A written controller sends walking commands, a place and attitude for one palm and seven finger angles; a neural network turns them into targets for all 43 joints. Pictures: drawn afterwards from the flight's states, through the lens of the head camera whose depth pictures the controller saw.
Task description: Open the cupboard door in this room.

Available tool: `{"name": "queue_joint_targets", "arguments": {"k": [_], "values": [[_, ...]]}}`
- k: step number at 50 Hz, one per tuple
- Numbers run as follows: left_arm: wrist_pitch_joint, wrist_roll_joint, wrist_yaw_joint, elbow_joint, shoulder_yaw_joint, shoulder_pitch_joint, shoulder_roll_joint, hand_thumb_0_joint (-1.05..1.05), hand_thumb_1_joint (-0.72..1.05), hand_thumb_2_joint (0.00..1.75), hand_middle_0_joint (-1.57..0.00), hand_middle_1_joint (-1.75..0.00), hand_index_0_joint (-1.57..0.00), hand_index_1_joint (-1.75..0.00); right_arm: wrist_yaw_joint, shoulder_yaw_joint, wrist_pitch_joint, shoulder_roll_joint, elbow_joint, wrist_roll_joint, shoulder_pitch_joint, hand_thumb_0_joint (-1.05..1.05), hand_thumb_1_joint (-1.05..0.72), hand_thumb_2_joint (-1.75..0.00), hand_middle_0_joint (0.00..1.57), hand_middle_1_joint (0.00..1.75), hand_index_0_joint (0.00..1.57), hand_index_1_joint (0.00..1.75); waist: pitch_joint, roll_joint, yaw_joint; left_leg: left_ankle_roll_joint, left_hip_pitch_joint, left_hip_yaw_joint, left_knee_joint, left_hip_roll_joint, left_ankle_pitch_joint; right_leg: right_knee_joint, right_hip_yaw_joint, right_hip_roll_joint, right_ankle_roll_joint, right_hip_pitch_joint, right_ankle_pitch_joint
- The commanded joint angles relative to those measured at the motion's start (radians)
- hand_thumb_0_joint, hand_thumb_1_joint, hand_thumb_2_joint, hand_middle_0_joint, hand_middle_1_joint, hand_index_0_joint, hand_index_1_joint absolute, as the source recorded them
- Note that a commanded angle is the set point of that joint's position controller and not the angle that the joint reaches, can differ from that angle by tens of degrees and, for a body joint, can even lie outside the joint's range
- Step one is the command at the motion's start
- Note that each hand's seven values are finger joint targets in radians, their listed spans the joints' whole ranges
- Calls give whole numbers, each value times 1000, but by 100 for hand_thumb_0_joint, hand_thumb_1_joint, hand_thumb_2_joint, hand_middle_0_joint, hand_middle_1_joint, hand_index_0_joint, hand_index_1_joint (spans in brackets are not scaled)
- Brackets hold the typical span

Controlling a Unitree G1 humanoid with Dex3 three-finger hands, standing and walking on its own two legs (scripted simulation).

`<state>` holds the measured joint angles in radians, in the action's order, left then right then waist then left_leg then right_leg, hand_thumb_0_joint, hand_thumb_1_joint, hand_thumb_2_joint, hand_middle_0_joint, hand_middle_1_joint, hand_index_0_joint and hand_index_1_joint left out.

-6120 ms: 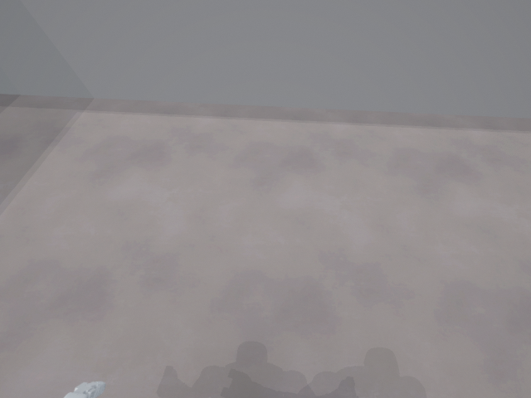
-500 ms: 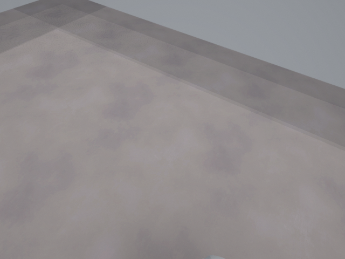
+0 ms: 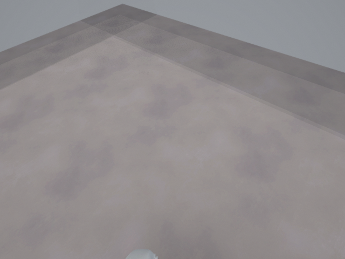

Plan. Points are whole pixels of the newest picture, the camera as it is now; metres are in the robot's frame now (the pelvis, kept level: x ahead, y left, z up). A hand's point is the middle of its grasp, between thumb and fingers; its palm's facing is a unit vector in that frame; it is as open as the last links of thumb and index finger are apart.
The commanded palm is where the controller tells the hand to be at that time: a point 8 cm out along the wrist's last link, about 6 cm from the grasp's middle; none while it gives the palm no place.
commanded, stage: turn or walk to find it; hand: left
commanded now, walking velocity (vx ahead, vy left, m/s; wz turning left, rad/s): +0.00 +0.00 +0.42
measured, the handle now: out of the picture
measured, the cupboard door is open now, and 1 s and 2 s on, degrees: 0 0 0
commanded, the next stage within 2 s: none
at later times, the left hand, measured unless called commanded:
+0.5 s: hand out of the picture -0.01 +0.26 -0.16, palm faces +0.26 -0.93 -0.27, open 7.4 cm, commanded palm none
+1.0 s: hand out of the picture -0.10 +0.21 -0.17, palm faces +0.47 -0.85 -0.24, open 7.4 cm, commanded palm none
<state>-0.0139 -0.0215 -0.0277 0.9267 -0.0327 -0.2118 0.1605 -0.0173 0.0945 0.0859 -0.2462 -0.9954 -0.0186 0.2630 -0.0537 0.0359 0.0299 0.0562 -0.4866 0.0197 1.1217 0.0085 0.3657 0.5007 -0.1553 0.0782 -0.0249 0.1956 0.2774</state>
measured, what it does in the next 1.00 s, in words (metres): steps on the spot, turning left: left foot, then right foot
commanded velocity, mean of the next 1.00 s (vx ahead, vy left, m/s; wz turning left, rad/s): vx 0.00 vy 0.00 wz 0.42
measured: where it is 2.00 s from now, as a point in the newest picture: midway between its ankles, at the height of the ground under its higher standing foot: outside the picture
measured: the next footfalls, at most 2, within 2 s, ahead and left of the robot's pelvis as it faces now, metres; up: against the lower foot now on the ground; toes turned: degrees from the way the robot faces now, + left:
left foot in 0.20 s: +0.00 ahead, +0.15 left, +0.00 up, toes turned +10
right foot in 0.62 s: +0.04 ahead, -0.08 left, +0.00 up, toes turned +11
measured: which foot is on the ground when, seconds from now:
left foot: up 0.00-0.18, down 0.20-0.62, up 0.64-1.00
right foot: down 0.00-0.22, up 0.24-0.60, down 0.62-1.00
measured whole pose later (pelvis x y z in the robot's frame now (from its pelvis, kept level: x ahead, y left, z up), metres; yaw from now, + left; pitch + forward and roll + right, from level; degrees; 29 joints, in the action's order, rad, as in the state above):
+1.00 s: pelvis -0.05 +0.01 +0.00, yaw +27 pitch -1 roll +1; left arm -0.01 -0.03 -0.02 0.95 -0.04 -0.24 0.19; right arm -0.01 0.07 0.08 -0.24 -1.00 -0.01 0.21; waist -0.08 -0.01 -0.01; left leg 0.06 -0.34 -0.05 0.80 0.04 0.44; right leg 0.55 -0.24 0.14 0.00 0.23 0.29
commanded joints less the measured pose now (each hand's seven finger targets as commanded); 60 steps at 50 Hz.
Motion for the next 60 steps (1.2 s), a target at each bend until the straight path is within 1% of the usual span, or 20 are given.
{"name": "queue_joint_targets", "arguments": {"k": [1, 8, 9, 10, 11, 13, 17, 24, 29, 30, 31, 33, 35, 38, 46, 51, 52, 53, 54, 60], "values": [[20, -9, -7, -43, -58, -49, 224, 0, 90, 90, -20, -30, -20, -30, 0, -4, -31, -41, 88, 0, -99, 0, -90, -90, 20, 30, 20, 30, 11, -202, -65, 16, -10, -41, -162, 26, 80, -181, 162, 260, -109, -55, -256], [6, -2, -1, -13, -71, -56, 257, 0, 90, 90, -20, -30, -20, -30, 9, -19, -59, -44, 74, 10, -42, 0, -90, -90, 20, 30, 20, 30, 106, -217, -35, -12, 249, -118, -617, 2, -75, 14, 67, 249, -43, -59, -421], [-1, 6, 1, -14, -67, -54, 234, 0, 90, 90, -20, -30, -20, -30, 7, -12, -68, -79, 70, 9, -14, 0, -90, -90, 20, 30, 20, 30, 125, -112, -14, -29, 376, -73, -741, 43, -203, 121, 27, 219, 4, 32, -327], [-8, 13, 6, -43, -60, -78, 174, 0, 90, 90, -20, -30, -20, -30, 10, 9, -78, -177, 78, -1, 5, 0, -90, -90, 20, 30, 20, 30, 150, 157, -5, -121, 513, 214, -779, 269, -453, 304, -28, 103, 79, 264, 12], [-12, 6, 7, -77, -40, -10, 139, 0, 90, 90, -20, -30, -20, -30, 15, 21, -70, -237, 68, 0, 53, 0, -90, -90, 20, 30, 20, 30, 113, 247, 28, -230, 456, 322, -796, 406, -644, 462, 13, 44, 99, 345, 365], [-28, 5, 2, -65, -47, 71, 152, 0, 90, 90, -20, -30, -20, -30, 37, 10, -73, -194, 51, -4, 28, 0, -90, -90, 20, 30, 20, 30, 67, 223, 29, -227, 370, 281, -798, 333, -577, 606, 126, 48, 92, 368, 273], [-22, 6, 18, -21, -48, 8, 156, 0, 90, 90, -20, -30, -20, -30, 38, -9, -83, -150, 88, 0, -75, 0, -90, -90, 20, 30, 20, 30, 61, 117, -20, -200, 351, 158, -793, 224, -552, 590, 121, 33, 107, 322, 135], [-17, 11, 12, -58, -39, 44, 136, 0, 90, 90, -20, -30, -20, -30, 32, 6, -70, -164, 96, -6, -50, 0, -90, -90, 20, 30, 20, 30, 69, 111, 3, -229, 351, 247, -773, 230, -506, 348, 116, -9, 106, 237, 181], [3, 13, 5, -38, -45, -89, 150, 0, 90, 90, -20, -30, -20, -30, 24, 11, -60, -149, 120, 0, -104, 0, -90, -90, 20, 30, 20, 30, 96, 77, -63, -167, 178, 258, -670, 155, -382, -37, 97, -35, 88, -48, -45], [16, 4, 0, -39, -52, -116, 194, 0, 90, 90, -20, -30, -20, -30, 20, 8, -63, -105, 127, 7, -88, 0, -90, -90, 20, 30, 20, 30, 117, -48, -71, -111, 79, 198, -555, 82, -248, -161, 191, 68, 63, -162, -75], [24, -11, -7, -43, -70, -116, 286, 0, 90, 90, -20, -30, -20, -30, 14, -5, -64, -35, 152, 11, -74, 0, -90, -90, 20, 30, 20, 30, 94, -334, -69, -35, -104, 34, -335, -70, 95, -221, 461, 324, -43, -220, -149], [21, 0, -10, -71, -72, -54, 269, 0, 90, 90, -20, -30, -20, -30, 17, 13, -42, -85, 143, -3, -107, 0, -90, -90, 20, 30, 20, 30, 53, -296, -63, -36, -86, 91, -18, -30, 183, -251, 453, 368, -133, -23, -146], [19, 2, -7, -90, -50, 36, 208, 0, 90, 90, -20, -30, -20, -30, 3, 14, -30, -80, 100, -3, -79, 0, -90, -90, 20, 30, 20, 30, -14, -158, -14, -25, -66, 65, 104, 3, 48, -228, 279, 268, -92, 61, -116], [26, 0, -7, -90, -43, 37, 187, 0, 90, 90, -20, -30, -20, -30, -3, 9, -24, -66, 74, -4, -33, 0, -90, -90, 20, 30, 20, 30, -3, -203, -9, 0, -52, 22, 111, 14, -27, -229, 171, 228, -72, 51, -100], [18, -11, -5, -24, -63, -90, 246, 0, 90, 90, -20, -30, -20, -30, 0, -18, -41, -33, 94, 7, -141, 0, -90, -90, 20, 30, 20, 30, 48, -224, -86, 9, 33, -75, -275, 27, 101, -137, 121, 284, -114, -107, -377], [4, 0, 0, -9, -68, -61, 250, 0, 90, 90, -20, -30, -20, -30, 8, -21, -63, -52, 72, 9, -40, 0, -90, -90, 20, 30, 20, 30, 112, -190, -29, -21, 285, -118, -656, 18, -110, 33, 35, 258, -31, -33, -385], [-4, 10, 3, -21, -64, -61, 220, 0, 90, 90, -20, -30, -20, -30, 7, -9, -72, -108, 66, 5, -5, 0, -90, -90, 20, 30, 20, 30, 133, -39, -5, -55, 422, -10, -749, 104, -239, 166, -9, 202, 25, 103, -224], [-8, 13, 9, -61, -50, -53, 149, 0, 90, 90, -20, -30, -20, -30, 11, 12, -77, -207, 72, -3, 29, 0, -90, -90, 20, 30, 20, 30, 119, 255, 10, -166, 506, 305, -784, 350, -555, 359, -47, 73, 99, 347, 236], [-21, 1, 4, -85, -36, 31, 149, 0, 90, 90, -20, -30, -20, -30, 18, 16, -70, -230, 55, -1, 69, 0, -90, -90, 20, 30, 20, 30, 102, 240, 44, -233, 408, 322, -809, 404, -555, 500, 45, 51, 94, 329, 364], [-19, 7, 17, -20, -46, 13, 154, 0, 90, 90, -20, -30, -20, -30, 40, -11, -87, -145, 83, 1, -65, 0, -90, -90, 20, 30, 20, 30, 71, 84, -21, -210, 383, 156, -784, 234, -628, 600, 123, 36, 110, 328, 134]]}}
